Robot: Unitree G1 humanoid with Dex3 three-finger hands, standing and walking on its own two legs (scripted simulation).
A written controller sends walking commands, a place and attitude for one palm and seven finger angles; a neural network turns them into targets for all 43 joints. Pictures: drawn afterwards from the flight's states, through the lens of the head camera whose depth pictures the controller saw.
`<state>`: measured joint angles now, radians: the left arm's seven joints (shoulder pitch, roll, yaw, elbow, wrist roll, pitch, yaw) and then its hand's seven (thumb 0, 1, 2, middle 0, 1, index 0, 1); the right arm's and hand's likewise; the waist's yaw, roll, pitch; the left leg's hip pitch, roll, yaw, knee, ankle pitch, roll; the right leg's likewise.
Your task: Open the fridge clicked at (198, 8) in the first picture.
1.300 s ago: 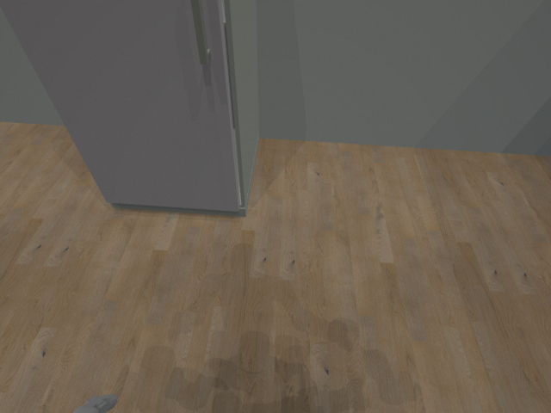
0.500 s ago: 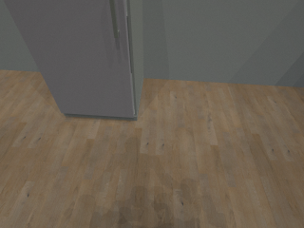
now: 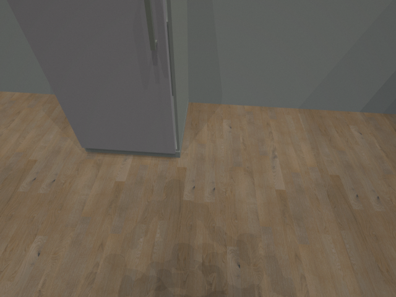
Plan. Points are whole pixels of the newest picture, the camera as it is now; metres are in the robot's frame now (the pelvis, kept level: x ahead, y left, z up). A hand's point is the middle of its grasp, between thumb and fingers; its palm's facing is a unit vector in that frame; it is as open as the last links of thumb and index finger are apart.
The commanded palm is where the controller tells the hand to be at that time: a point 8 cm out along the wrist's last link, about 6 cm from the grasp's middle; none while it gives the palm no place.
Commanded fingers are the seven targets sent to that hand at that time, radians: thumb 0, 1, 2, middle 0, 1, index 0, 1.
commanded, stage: look at it before walking up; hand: right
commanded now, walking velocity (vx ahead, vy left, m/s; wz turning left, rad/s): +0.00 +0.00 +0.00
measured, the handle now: (149, 7) +1.01 +0.24 +0.17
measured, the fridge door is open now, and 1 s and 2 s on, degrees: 0 0 0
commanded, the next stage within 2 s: walk to a spot facing it in 0.24 s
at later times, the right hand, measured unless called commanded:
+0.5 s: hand out of the picture +0.06 -0.24 -0.16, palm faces -0.04 +0.94 -0.34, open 7.4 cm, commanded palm none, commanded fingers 0.00 -0.90 -0.90 0.20 0.30 0.20 0.30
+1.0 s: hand out of the picture +0.06 -0.16 -0.17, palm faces -0.24 +0.94 -0.25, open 7.4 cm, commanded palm none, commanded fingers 0.00 -0.90 -0.90 0.20 0.30 0.20 0.30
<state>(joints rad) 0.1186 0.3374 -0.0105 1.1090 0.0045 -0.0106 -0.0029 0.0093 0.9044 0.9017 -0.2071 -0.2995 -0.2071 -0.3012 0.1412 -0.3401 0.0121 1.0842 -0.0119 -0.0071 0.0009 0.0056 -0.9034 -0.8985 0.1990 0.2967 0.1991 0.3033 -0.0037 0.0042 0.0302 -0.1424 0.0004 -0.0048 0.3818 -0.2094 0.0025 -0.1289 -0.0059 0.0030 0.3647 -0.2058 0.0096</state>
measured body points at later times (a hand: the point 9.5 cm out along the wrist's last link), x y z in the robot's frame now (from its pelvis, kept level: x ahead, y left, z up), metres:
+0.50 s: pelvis +0.00 +0.00 +0.00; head +0.01 +0.00 +0.45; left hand +0.08 +0.29 -0.14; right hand +0.07 -0.29 -0.14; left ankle +0.00 +0.12 -0.75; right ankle +0.00 -0.13 -0.75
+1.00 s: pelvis -0.04 +0.02 -0.01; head +0.00 +0.04 +0.44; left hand -0.02 +0.29 -0.16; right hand +0.07 -0.21 -0.15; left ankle -0.03 +0.11 -0.75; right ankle -0.02 -0.13 -0.68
